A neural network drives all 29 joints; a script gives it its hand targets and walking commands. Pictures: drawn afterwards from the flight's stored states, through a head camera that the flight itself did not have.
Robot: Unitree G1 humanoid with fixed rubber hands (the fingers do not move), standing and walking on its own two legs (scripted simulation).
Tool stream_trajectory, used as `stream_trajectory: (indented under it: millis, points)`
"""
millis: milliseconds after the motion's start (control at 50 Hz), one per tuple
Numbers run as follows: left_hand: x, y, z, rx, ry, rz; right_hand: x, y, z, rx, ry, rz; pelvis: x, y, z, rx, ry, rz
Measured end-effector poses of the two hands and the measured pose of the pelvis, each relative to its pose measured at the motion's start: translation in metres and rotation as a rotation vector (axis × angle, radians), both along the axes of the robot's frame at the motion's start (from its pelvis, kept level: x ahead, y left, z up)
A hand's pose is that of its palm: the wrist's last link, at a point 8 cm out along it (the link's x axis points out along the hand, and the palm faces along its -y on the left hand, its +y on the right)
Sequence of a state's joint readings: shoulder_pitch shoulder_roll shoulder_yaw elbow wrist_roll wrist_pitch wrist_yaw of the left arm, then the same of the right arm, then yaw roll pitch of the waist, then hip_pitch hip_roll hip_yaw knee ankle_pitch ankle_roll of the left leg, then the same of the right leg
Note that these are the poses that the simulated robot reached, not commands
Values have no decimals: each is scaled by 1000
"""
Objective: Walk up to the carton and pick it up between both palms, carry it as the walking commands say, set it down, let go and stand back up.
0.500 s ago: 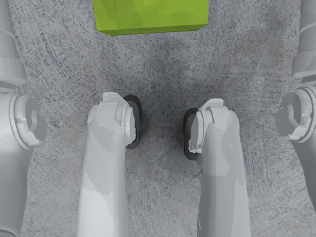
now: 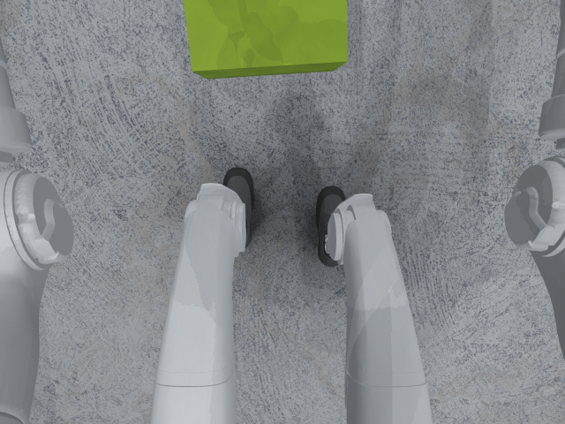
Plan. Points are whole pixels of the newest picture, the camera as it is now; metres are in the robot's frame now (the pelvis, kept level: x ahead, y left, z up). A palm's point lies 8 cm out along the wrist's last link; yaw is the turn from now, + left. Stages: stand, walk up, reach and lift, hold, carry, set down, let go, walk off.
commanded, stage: set down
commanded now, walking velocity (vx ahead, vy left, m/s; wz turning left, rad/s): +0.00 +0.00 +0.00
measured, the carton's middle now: (266, 14) +0.59 +0.06 -0.53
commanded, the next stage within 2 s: let go in 0.14 s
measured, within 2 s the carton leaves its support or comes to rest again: neither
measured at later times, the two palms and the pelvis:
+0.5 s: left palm out of the picture +0.45 +0.29 -0.04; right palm out of the picture +0.47 -0.24 -0.05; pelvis +0.03 +0.00 +0.07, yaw +0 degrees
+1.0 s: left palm out of the picture +0.24 +0.25 +0.07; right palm out of the picture +0.27 -0.25 +0.07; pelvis +0.05 +0.01 +0.14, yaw +0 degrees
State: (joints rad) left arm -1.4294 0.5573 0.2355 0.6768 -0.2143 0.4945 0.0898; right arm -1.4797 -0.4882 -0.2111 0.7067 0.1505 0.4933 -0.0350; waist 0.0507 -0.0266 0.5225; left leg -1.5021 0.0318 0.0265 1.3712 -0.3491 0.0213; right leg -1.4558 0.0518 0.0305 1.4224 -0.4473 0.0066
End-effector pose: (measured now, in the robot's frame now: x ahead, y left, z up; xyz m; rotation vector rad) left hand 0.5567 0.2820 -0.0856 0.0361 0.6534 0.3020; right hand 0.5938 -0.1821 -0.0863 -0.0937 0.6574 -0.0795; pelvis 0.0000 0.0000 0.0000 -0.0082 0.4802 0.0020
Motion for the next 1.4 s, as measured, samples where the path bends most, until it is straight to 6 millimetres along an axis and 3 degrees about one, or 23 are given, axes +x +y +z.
stream_trajectory:
  millis: [120, 200, 260, 340, 440, 600, 680, 740, 800, 940, 1040, 1180, 1400]
  points:
    - [4, 0, 22, 6, 5, -12, 6, 0, 25, 18, 2, 17, 5, -1, 24, 1, 18, -1]
    - [6, 2, 21, 36, 28, -27, 9, -2, 28, 22, 6, 20, 10, -2, 34, 2, 38, -2]
    - [-2, 3, 17, 55, 38, -56, 0, -9, 20, 6, 34, 15, 14, -2, 43, 1, 8, -2]
    - [-33, 6, 14, 67, 73, -112, -39, -32, 9, -75, 113, -10, 23, 0, 54, -3, -19, -2]
    - [-81, 9, 33, 103, 123, -186, -96, -57, 25, -166, 147, -14, 29, 2, 66, -6, -84, -3]
    - [-155, -6, 80, 71, 145, -246, -167, -56, 70, -128, 155, -3, 24, 2, 81, -7, -209, -2]
    - [-200, -9, 112, 57, 135, -212, -206, -55, 106, -73, 125, -30, 31, 2, 91, -9, -193, -2]
    - [-226, -6, 133, 59, 130, -186, -226, -59, 137, -67, 75, -39, 37, 3, 101, -11, -214, -1]
    - [-248, -5, 145, 52, 134, -172, -243, -64, 154, -71, 68, -43, 38, 4, 111, -12, -269, 0]
    - [-301, -20, 151, 5, 174, -182, -305, -69, 158, -69, 142, -53, 45, 6, 133, -17, -357, 3]
    - [-324, -33, 156, -23, 180, -186, -339, -63, 159, -67, 183, -45, 55, 9, 143, -18, -412, 6]
    - [-334, -30, 172, -5, 155, -191, -354, -56, 170, -73, 184, -40, 73, 16, 153, -17, -490, 13]
    - [-315, -21, 179, -13, 163, -183, -331, -48, 183, -68, 162, -28, 97, 23, 160, -23, -536, 18]
